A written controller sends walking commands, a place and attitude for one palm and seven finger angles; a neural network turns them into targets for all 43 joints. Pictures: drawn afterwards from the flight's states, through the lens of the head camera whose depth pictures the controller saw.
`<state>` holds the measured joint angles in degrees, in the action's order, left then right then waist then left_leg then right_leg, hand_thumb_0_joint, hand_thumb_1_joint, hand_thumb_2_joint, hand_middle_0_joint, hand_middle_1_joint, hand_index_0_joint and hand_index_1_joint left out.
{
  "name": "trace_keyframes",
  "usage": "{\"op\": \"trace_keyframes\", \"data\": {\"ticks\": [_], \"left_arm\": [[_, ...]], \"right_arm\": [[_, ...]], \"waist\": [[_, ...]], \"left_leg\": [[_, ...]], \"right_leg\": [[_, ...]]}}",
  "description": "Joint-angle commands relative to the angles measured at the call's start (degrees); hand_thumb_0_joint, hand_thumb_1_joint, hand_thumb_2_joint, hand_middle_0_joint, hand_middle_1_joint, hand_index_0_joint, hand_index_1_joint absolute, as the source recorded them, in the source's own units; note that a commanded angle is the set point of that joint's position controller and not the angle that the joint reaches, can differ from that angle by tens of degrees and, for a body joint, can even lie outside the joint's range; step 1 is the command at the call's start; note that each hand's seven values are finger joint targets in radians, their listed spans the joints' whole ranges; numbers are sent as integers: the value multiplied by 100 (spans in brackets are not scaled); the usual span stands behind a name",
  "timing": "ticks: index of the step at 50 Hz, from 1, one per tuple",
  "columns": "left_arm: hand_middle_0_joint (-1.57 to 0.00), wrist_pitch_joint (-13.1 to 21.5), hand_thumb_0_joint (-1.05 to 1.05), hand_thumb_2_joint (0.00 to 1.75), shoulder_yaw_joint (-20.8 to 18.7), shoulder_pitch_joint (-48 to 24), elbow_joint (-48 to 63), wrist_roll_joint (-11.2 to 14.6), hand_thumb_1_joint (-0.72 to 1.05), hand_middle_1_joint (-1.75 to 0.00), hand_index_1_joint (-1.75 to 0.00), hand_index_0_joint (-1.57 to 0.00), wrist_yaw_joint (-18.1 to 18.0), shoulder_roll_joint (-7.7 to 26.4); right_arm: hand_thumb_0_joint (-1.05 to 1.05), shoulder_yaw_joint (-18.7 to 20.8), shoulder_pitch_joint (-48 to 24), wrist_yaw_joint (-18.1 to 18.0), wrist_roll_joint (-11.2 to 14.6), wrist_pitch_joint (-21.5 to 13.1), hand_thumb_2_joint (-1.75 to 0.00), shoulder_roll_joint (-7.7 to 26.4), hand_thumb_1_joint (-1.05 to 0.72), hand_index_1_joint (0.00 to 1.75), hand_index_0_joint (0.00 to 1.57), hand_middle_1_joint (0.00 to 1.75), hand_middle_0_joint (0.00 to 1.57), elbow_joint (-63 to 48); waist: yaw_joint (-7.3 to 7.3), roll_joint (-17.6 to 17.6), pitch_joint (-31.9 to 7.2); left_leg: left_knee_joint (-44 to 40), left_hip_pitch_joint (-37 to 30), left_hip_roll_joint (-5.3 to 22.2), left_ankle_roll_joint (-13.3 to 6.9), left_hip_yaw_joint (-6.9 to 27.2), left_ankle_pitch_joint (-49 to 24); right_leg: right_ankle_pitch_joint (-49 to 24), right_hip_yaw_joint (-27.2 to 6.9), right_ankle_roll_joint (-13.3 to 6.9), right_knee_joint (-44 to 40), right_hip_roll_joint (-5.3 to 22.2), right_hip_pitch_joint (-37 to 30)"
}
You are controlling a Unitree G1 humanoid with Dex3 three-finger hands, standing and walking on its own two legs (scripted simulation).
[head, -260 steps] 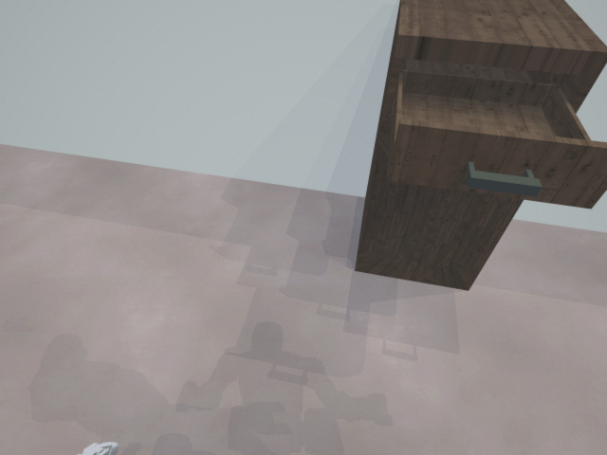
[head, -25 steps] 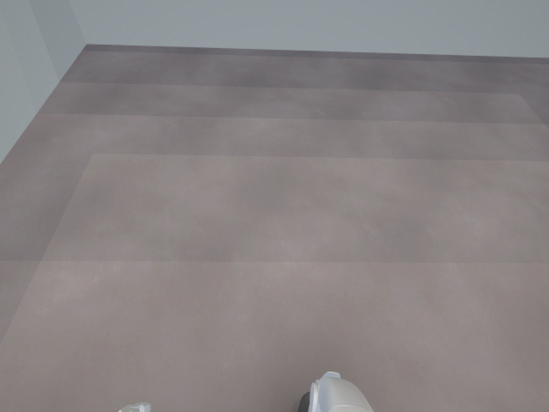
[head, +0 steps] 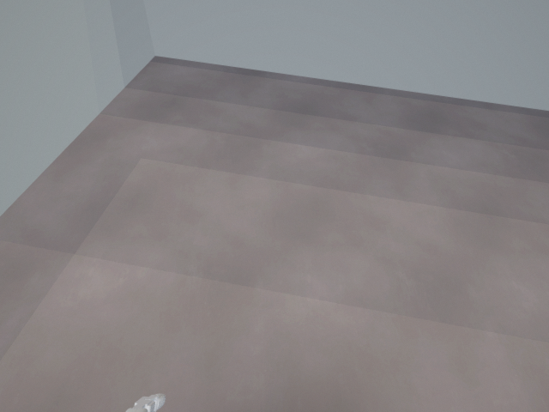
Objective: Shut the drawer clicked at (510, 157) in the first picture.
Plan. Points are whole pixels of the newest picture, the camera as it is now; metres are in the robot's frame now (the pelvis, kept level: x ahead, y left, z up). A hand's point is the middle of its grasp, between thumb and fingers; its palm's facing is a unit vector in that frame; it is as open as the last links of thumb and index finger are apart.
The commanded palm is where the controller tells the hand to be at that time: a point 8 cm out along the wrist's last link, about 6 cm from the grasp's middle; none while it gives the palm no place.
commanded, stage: turn to face it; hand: left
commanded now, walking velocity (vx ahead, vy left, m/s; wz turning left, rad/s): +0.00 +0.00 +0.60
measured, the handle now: out of the picture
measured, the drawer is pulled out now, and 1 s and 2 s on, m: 0.30 0.30 0.30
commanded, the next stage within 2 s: none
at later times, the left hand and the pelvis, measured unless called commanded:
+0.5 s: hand out of the picture +0.03 +0.23 -0.15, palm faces +0.30 -0.92 -0.26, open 7.4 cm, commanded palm none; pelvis -0.01 +0.00 +0.01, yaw +16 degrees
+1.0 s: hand out of the picture -0.12 +0.20 -0.18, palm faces +0.59 -0.76 -0.26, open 7.4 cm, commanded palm none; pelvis -0.02 +0.00 -0.01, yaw +36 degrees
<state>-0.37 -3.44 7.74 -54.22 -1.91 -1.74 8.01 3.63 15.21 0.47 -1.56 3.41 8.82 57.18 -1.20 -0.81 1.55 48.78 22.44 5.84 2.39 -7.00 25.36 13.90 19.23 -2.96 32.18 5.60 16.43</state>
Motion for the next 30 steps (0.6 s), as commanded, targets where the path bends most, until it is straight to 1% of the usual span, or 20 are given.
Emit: {"op": "trace_keyframes", "data": {"ticks": [1,2,3,4,5,6,7,8,10,14,16,19,22,24,25,26,27,28,29,30], "left_arm": [[-20,-13,0,90,-278,338,307,58,90,-30,-30,-20,-35,1042],[-20,-61,0,90,-272,405,407,107,90,-30,-30,-20,1,876],[-20,-88,0,90,-209,208,691,135,90,-30,-30,-20,43,583],[-20,-150,0,90,-187,-247,770,36,90,-30,-30,-20,35,730],[-20,-137,0,90,-220,-385,790,33,90,-30,-30,-20,66,664],[-20,-103,0,90,-247,-174,676,48,90,-30,-30,-20,109,721],[-20,-91,0,90,-272,109,525,40,90,-30,-30,-20,133,769],[-20,-94,0,90,-268,291,422,51,90,-30,-30,-20,138,816],[-20,-107,0,90,-264,417,334,75,90,-30,-30,-20,128,854],[-20,-127,0,90,-240,260,422,109,90,-30,-30,-20,73,895],[-20,-129,0,90,-231,184,480,111,90,-30,-30,-20,65,912],[-20,-135,0,90,-221,52,569,127,90,-30,-30,-20,52,913],[-20,-123,0,90,-199,104,636,148,90,-30,-30,-20,35,889],[-20,-107,0,90,-189,394,626,168,90,-30,-30,-20,19,883],[-20,-83,0,90,-200,567,599,165,90,-30,-30,-20,15,930],[-20,-53,0,90,-219,840,557,170,90,-30,-30,-20,0,969],[-20,-1,0,90,-273,1082,550,128,90,-30,-30,-20,-28,1194],[-20,58,0,90,-383,1134,624,14,90,-30,-30,-20,-69,1767],[-20,10,0,90,-311,789,778,59,90,-30,-30,-20,-59,1905],[-20,33,0,90,-343,541,855,72,90,-30,-30,-20,-89,1697]], "right_arm": [[0,103,423,14,17,-171,-90,414,-90,30,20,30,20,-453],[0,181,589,10,-5,-212,-90,797,-90,30,20,30,20,-466],[0,296,752,-32,-50,-238,-90,1404,-90,30,20,30,20,-582],[0,342,842,-99,-71,-244,-90,1514,-90,30,20,30,20,-460],[0,331,607,-135,-41,-270,-90,1476,-90,30,20,30,20,-503],[0,271,195,-157,-25,-303,-90,1351,-90,30,20,30,20,-611],[0,222,-121,-165,-16,-346,-90,1246,-90,30,20,30,20,-692],[0,200,-221,-168,3,-373,-90,1224,-90,30,20,30,20,-724],[0,201,-165,-170,41,-392,-90,1225,-90,30,20,30,20,-693],[0,250,67,-145,39,-345,-90,1333,-90,30,20,30,20,-609],[0,275,62,-131,31,-316,-90,1371,-90,30,20,30,20,-621],[0,319,18,-115,16,-269,-90,1462,-90,30,20,30,20,-656],[0,358,-156,-93,2,-217,-90,1525,-90,30,20,30,20,-728],[0,388,-393,-69,-5,-181,-90,1562,-90,30,20,30,20,-835],[0,401,-495,-55,3,-167,-90,1543,-90,30,20,30,20,-888],[0,402,-587,-41,26,-151,-90,1485,-90,30,20,30,20,-956],[0,383,-634,-11,68,-144,-90,1280,-90,30,20,30,20,-1032],[0,324,-525,13,108,-143,-90,818,-90,30,20,30,20,-1174],[0,361,-613,7,6,-150,-90,1018,-90,30,20,30,20,-1229],[0,386,-728,13,-7,-75,-90,1066,-90,30,20,30,20,-1234]], "waist": [[-27,-167,-366],[-109,931,-355],[-267,2346,-107],[-467,1795,-184],[-295,1398,-156],[-119,1048,-186],[44,861,-247],[84,726,-336],[77,699,-455],[-80,606,-453],[-119,813,-437],[-166,904,-396],[-118,1045,-405],[16,1114,-484],[101,1044,-466],[241,929,-556],[376,370,-585],[403,-1446,-502],[333,-1427,-326],[231,-1178,-239]], "left_leg": [[-1635,-730,-53,-106,29,-832],[-2511,-1103,562,-418,1107,-1282],[-3298,-1223,1891,-1167,3010,-2485],[-3507,-976,2063,-1470,3306,-2006],[-3445,-857,1804,-1334,3092,-1742],[-3352,-881,1523,-1229,2686,-1660],[-3213,-984,1194,-1077,2192,-1960],[-3126,-1130,980,-1003,1891,-2352],[-3089,-1362,827,-1010,1688,-2837],[-3037,-1688,884,-1183,2033,-3091],[-3024,-1696,850,-1224,2211,-3016],[-2997,-1541,807,-1265,2518,-2765],[-2921,-1194,719,-1264,2784,-2625],[-2841,-825,592,-1193,2876,-2445],[-2735,-607,478,-1110,2872,-2380],[-2545,-185,296,-939,2815,-2060],[-1989,500,-69,-614,2494,-1406],[-464,1688,-967,-63,1307,101],[760,1563,-892,-11,1118,731],[1449,1414,-753,-32,1249,582]], "right_leg": [[-397,-892,-75,-327,1527,28],[435,-652,278,599,1046,772],[2102,-582,718,1918,223,1934],[2120,-1338,625,3116,79,1977],[1660,-1687,627,3557,91,2234],[1185,-1808,643,3706,101,2216],[810,-1824,680,3664,118,2094],[623,-1801,724,3582,82,1970],[510,-1813,783,3364,45,1827],[786,-1849,866,2792,-34,1690],[924,-1872,876,2513,-78,1601],[1120,-1893,845,2106,-169,1378],[1204,-1898,776,1539,-311,892],[1062,-1842,707,905,-428,313],[791,-1796,682,447,-490,-48],[329,-1765,641,-344,-458,-708],[193,-2128,485,-1278,3,-1472],[726,-3947,-108,-2052,1702,-1937],[385,-4031,-498,-2022,2367,-971],[177,-3954,-535,-1979,2168,-518]]}}
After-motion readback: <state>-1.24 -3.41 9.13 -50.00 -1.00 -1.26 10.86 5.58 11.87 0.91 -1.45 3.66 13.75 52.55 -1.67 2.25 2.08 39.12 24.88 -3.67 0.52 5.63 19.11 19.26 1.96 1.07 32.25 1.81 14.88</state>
